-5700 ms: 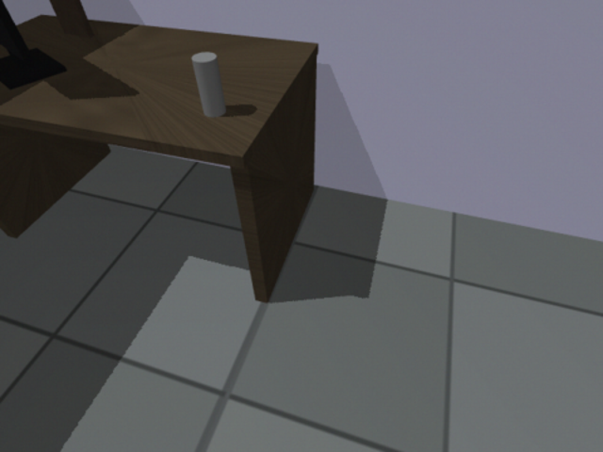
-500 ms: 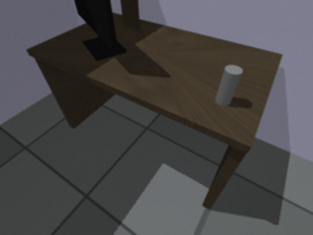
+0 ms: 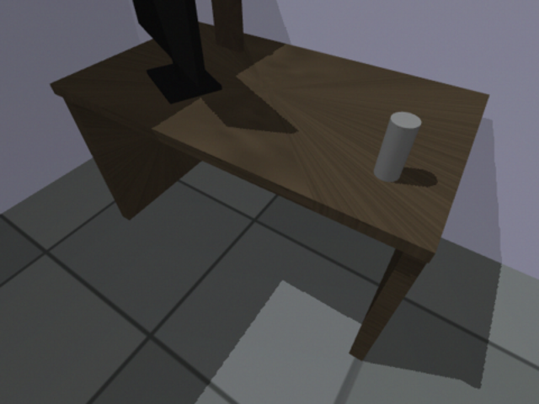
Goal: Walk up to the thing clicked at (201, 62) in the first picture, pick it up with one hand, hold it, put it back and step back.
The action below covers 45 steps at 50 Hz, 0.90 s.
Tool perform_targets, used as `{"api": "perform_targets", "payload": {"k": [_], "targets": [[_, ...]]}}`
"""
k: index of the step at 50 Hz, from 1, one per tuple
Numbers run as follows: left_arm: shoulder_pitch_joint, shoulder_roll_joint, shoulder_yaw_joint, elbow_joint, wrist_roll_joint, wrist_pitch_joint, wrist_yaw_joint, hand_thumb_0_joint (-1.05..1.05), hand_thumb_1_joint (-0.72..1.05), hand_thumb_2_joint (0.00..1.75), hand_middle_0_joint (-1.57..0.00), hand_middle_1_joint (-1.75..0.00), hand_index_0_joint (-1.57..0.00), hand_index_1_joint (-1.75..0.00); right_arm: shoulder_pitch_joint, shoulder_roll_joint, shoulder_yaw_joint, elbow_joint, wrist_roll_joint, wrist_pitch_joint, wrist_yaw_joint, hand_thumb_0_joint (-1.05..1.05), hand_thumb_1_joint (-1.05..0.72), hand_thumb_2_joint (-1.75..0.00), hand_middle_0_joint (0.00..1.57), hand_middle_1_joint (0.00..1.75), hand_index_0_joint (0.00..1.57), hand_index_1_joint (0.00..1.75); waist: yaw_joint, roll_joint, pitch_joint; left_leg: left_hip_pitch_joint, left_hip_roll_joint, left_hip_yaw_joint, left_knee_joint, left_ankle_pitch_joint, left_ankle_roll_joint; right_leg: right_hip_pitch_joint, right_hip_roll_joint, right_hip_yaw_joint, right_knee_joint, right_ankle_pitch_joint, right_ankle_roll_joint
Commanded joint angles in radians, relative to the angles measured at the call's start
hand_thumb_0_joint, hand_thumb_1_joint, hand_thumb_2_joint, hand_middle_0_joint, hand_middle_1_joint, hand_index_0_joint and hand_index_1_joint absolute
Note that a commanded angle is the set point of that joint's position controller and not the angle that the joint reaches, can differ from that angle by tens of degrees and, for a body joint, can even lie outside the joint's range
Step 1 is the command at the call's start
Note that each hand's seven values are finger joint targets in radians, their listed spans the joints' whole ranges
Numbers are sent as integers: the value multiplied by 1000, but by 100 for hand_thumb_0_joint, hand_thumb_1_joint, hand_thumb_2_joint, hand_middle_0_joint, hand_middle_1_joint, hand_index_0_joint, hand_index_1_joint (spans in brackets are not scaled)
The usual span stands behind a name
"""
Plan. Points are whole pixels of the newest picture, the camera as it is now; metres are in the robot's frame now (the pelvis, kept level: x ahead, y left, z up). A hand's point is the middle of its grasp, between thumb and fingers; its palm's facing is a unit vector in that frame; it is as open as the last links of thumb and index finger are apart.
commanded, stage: stand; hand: right
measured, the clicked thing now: (395, 148) +0.65 -0.29 +0.01
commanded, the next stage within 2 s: walk up in 0.82 s
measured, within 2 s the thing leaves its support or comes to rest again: neither
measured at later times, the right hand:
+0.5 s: hand out of the picture +0.08 -0.25 -0.16, palm faces -0.03 +0.94 -0.35, open 7.4 cm
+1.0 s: hand out of the picture +0.07 -0.28 -0.15, palm faces +0.04 +0.93 -0.36, open 7.4 cm
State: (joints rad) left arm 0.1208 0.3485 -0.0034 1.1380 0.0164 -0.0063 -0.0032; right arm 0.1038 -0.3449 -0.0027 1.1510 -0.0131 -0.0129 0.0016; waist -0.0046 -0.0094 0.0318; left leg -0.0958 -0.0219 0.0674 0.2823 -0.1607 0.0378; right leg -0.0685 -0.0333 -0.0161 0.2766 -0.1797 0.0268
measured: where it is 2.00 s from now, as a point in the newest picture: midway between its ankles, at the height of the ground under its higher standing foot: outside the picture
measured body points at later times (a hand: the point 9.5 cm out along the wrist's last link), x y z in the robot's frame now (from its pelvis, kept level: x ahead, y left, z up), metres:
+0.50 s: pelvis +0.00 +0.00 +0.00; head +0.01 +0.01 +0.45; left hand +0.07 +0.30 -0.14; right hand +0.08 -0.30 -0.13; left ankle +0.00 +0.09 -0.75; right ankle -0.02 -0.14 -0.75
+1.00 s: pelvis +0.02 -0.01 -0.01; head +0.03 -0.01 +0.44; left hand +0.09 +0.31 -0.13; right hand +0.06 -0.33 -0.13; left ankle +0.00 +0.09 -0.75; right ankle +0.02 -0.14 -0.72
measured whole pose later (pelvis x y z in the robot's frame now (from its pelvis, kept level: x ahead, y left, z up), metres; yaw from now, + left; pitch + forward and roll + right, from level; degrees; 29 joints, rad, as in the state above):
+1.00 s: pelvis +0.02 -0.01 -0.01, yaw -2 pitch -2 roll +1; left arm 0.21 0.40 0.04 1.04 0.03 -0.01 -0.05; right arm 0.20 -0.37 -0.07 1.02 -0.04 -0.03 0.03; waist -0.02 -0.02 0.06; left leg -0.08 -0.01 0.09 0.35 -0.24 0.06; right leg -0.32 -0.04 0.00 0.74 -0.44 -0.02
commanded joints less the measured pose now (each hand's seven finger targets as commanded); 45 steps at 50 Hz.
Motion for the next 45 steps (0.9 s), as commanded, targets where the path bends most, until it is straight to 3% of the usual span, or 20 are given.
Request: {"api": "perform_targets", "payload": {"k": [1, 20, 29, 40, 41, 42, 43, 44, 45], "targets": [[-36, 204, 33, -61, -5, -26, 16, 0, 90, 90, -20, -30, -20, -30, -43, -219, -39, -61, 3, -26, -10, 0, -90, -90, 20, 30, 20, 30, 0, 13, -58, 31, 169, -142, -34, 159, -10, -18, -118, 93, -38, 122, -44], [-26, 204, 32, -62, -4, -23, 15, 0, 90, 90, -20, -30, -20, -30, -36, -221, -38, -59, 4, -28, -11, 0, -90, -90, 20, 30, 20, 30, 2, 15, -48, 24, 166, -150, -42, 155, -15, -26, -117, 83, -34, 98, -43], [-24, 205, 30, -67, -3, -25, 17, 0, 90, 90, -20, -30, -20, -30, -39, -222, -39, -63, 5, -28, -11, 0, -90, -90, 20, 30, 20, 30, 4, 12, -72, 45, 168, -146, -26, 212, -11, -12, -121, 79, -29, 141, -42], [-19, 200, 30, -66, -3, -25, 16, 0, 90, 90, -20, -30, -20, -30, -36, -222, -37, -61, 5, -27, -11, 0, -90, -90, 20, 30, 20, 30, 3, 18, -50, 18, 160, -151, -34, 165, -14, -9, -124, 77, -39, 119, -42], [19, 275, 71, -122, 5, -31, -2, 0, 90, 90, -20, -30, -20, -30, 28, -297, -95, -118, -18, -30, 6, 0, -90, -90, 20, 30, 20, 30, -20, 46, -106, 100, 118, -127, 22, -297, 35, -58, -32, 29, 77, -212, -78], [-11, 260, 73, -132, 11, -30, -6, 0, 90, 90, -20, -30, -20, -30, 88, -302, -107, -100, -22, -30, 10, 0, -90, -90, 20, 30, 20, 30, -52, 92, -51, 148, 173, -208, -45, -504, 74, -240, -8, -11, 173, -304, -76], [-63, 236, 74, -154, 16, -27, -13, 0, 90, 90, -20, -30, -20, -30, 126, -323, -124, -105, -19, -26, 12, 0, -90, -90, 20, 30, 20, 30, -88, 149, 52, 133, 277, -345, -138, -617, 130, -404, 30, -55, 341, -312, -59], [-66, 249, 84, -185, 24, -25, -17, 0, 90, 90, -20, -30, -20, -30, 137, -342, -138, -127, -21, -28, 13, 0, -90, -90, 20, 30, 20, 30, -91, 139, 115, 90, 388, -438, -191, -593, 205, -500, -7, 3, 493, -351, -52], [-43, 254, 88, -191, 19, -27, -20, 0, 90, 90, -20, -30, -20, -30, 122, -330, -135, -146, -20, -35, 14, 0, -90, -90, 20, 30, 20, 30, -64, 81, 141, 49, 403, -443, -188, -526, 223, -520, -35, 55, 560, -331, -55]]}}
